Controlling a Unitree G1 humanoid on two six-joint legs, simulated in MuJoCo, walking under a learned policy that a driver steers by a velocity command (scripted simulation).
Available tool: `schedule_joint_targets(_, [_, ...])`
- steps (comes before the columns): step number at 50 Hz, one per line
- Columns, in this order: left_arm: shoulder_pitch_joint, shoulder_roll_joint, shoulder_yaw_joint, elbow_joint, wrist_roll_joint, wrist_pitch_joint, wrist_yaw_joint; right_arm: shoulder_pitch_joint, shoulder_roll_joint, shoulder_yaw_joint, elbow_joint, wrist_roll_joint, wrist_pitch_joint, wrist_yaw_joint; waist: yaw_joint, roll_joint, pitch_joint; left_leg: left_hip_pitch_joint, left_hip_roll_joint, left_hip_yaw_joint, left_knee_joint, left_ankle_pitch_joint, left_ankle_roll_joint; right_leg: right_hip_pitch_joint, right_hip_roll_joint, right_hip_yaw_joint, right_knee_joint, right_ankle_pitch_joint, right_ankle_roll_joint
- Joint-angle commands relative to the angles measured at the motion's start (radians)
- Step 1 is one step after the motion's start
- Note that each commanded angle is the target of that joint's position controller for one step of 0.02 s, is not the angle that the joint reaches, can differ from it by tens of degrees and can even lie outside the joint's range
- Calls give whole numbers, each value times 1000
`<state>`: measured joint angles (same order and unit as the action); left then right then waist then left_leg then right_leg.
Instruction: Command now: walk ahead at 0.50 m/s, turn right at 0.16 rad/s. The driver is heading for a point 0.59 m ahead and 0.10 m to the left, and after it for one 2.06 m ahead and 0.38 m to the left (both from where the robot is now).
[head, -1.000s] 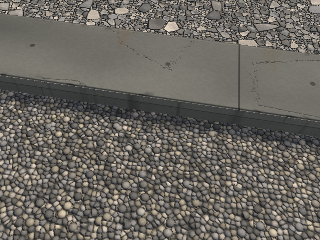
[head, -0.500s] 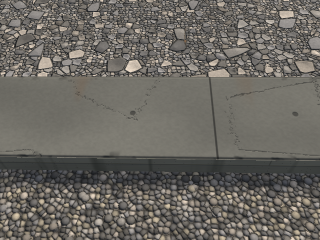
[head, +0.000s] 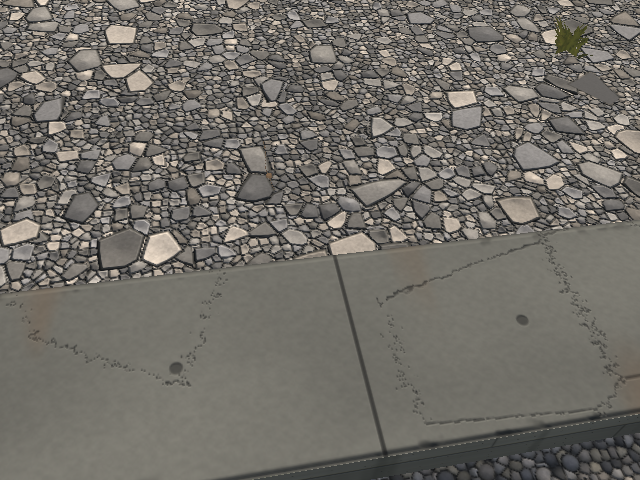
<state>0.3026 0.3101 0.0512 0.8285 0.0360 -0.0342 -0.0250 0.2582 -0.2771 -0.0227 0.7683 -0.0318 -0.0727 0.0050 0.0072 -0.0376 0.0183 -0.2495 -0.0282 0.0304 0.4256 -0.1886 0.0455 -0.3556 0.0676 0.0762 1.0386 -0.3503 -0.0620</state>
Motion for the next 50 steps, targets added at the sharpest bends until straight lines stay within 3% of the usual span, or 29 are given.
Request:
schedule_joint_targets(1, [15, 61, 7, -42, 11, 0, -9, 91, -110, -28, 6, 11, -27, 3, -12, 150, -16, 193, 245, -264, -218, 237, 118, -195, -61, 15, 13, 50, 20])
schedule_joint_targets(6, [-183, 25, -20, -95, 18, -4, -22, 143, -99, -25, 72, 25, -25, 4, -34, 140, 28, 194, 205, -165, -259, 357, 140, -257, -113, -87, -189, 161, 67])
schedule_joint_targets(10, [-288, -1, -42, -120, 2, -16, -17, 185, -136, -38, 113, 18, -14, 5, -54, 146, 27, 143, 180, -147, -207, 466, 123, -109, -70, -137, -413, 236, 73])
schedule_joint_targets(13, [-236, 28, -35, -105, -3, -26, 6, 167, -143, -44, 125, 19, -10, 2, -15, 150, -7, 156, 211, -198, -116, 538, 109, 9, -58, -116, -477, 223, 43])
schedule_joint_targets(15, [-15, 78, -12, -32, 14, -43, 29, 139, -125, -40, 121, 36, -13, 1, 87, 67, -106, 69, 136, -162, 138, 544, 77, 311, -64, -95, -586, 247, 8])
schedule_joint_targets(16, [123, 158, 10, -22, 38, -50, 45, 123, -72, -25, 83, 42, -17, 2, 142, -52, -212, -82, 70, -121, 393, 249, 49, 510, -293, 135, -644, 133, -36])
schedule_joint_targets(17, [126, 257, 33, -23, 31, -33, 46, 239, 19, -7, 62, 49, -6, -5, 74, -252, -261, -311, -47, -49, 625, -349, 32, 600, -528, 480, -760, 62, -124])
schedule_joint_targets(18, [72, 175, 26, -34, 4, -18, 40, 227, -91, -34, 98, 17, 22, -14, 65, -94, -179, -359, 13, -96, 738, -334, 39, 484, -497, 509, -788, -166, -145])
schedule_joint_targets(19, [-6, 95, 5, -50, -3, -17, 38, 180, -90, -41, 95, 8, 30, -4, 35, -58, -60, -396, 44, -101, 782, -252, 39, 385, -445, 412, -824, -239, -127])
schedule_joint_targets(21, [-50, 26, -12, -53, -2, -32, 36, 132, -51, -42, 91, 2, 42, 12, 8, -75, 18, -408, 87, -74, 837, -155, 18, 276, -367, 221, -865, -59, -95])
schedule_joint_targets(27, [55, 10, -2, 19, -6, -75, 36, 4, 6, -46, 28, -8, 77, 35, -15, -36, 38, -561, 103, -61, 995, -17, -16, 249, -338, -24, -879, 219, -97])
schedule_joint_targets(28, [124, 2, 0, 45, 2, -76, 37, -21, 32, -44, 19, -8, 88, 22, 6, -79, 25, -641, 78, -25, 1175, -67, -15, 292, -361, -20, -868, 235, -124])
schedule_joint_targets(31, [200, -13, -4, 92, 12, -76, 38, -158, 54, -36, -62, -8, 103, -10, 13, -41, 98, -940, 76, -61, 1424, -204, 8, 358, -403, -31, -876, 157, -138])
schedule_joint_targets(32, [246, -11, -8, 118, 19, -79, 36, -256, 99, -18, -113, -3, 103, -27, 31, -56, 121, -1108, 61, -58, 1617, -283, 35, 414, -441, -18, -871, 196, -137])
schedule_joint_targets(33, [262, -11, -10, 132, 22, -83, 35, -302, 111, -6, -154, 3, 99, -41, 17, -18, 127, -1191, 68, -93, 1645, -319, 58, 440, -453, -33, -880, 154, -115])
schedule_joint_targets(36, [271, -15, -25, 172, 17, -89, 35, -429, 121, 24, -254, 0, 85, -40, -2, 51, 154, -1182, 65, -24, 1407, -319, 83, 371, -361, -160, -935, 81, -41])
schedule_joint_targets(38, [260, -12, -33, 196, 5, -82, 54, -450, 127, 39, -308, -8, 86, -16, -23, 10, 136, -1078, 79, 39, 1240, -286, 76, 329, -326, -224, -973, 224, -42])
schedule_joint_targets(39, [208, 7, -32, 179, -10, -70, 65, -390, 131, 49, -304, -13, 92, 10, -55, 21, 96, -868, 115, 86, 1028, -198, 85, 265, -312, -299, -1009, 420, -60])
schedule_joint_targets(40, [198, -3, -34, 172, -27, -63, 68, -367, 135, 53, -298, -2, 97, 17, -44, 18, 55, -655, 82, 160, 871, -150, 96, 229, -295, -333, -1022, 677, -73])
schedule_joint_targets(41, [180, 33, -33, 142, -46, -65, 67, -292, 113, 40, -262, 2, 94, 22, -66, 12, -11, -435, 7, 239, 797, -140, 107, 225, -308, -363, -912, 1211, -85])
schedule_joint_targets(42, [165, 119, -8, 120, -51, -57, 68, -180, 77, 24, -231, 5, 94, 22, -125, -62, -128, -286, -52, 250, 731, -160, 113, 296, -327, -359, -710, 1556, -74])
schedule_joint_targets(43, [143, 192, 19, 99, -57, -46, 59, -31, 44, 8, -193, 12, 89, 27, -174, -154, -248, -160, -89, 206, 634, -161, 136, 385, -346, -341, -484, 1684, -58])
schedule_joint_targets(44, [116, 223, 39, 78, -74, -43, 40, 101, -6, -14, -161, 14, 74, 28, -233, -191, -341, 24, -97, 82, 417, -56, 169, 384, -323, -338, -199, 1557, -3])
schedule_joint_targets(45, [193, 58, 10, 40, -58, -48, 23, 16, -91, -41, -146, 14, 61, 28, -127, -16, -375, 281, 93, -330, 221, 105, 227, 46, -209, -280, 165, 351, 71])
schedule_joint_targets(46, [234, 26, 1, -27, -54, -40, 5, 16, -215, -84, -155, 16, 64, 8, -95, 204, -529, 409, 393, -875, 69, 641, 340, -188, -20, -134, 602, -80, 112])
schedule_joint_targets(47, [212, 4, 8, -28, -36, -38, 10, -2, -171, -83, -140, 22, 65, 0, -55, 55, -528, 331, 364, -786, 41, 678, 286, -170, -75, 25, 664, 51, 79])
schedule_joint_targets(48, [214, -34, 2, -14, -49, -24, 21, -28, -98, -62, -91, 19, 59, -2, -18, -8, -376, 159, 358, -615, 64, 543, 280, -170, -96, -3, 647, 90, 78])
schedule_joint_targets(49, [165, 34, 23, -54, 18, -53, -29, 33, -19, -19, -7, -6, 11, 40, -60, 47, -188, 6, 289, -489, 29, 182, 177, -310, -120, 168, 667, 106, 82])
schedule_joint_targets(50, [125, 12, 15, -47, 45, -73, -34, 59, -22, -26, 74, 8, -12, 44, -31, 92, -102, -88, 260, -441, 38, 176, 171, -357, -106, 123, 697, 101, 49])
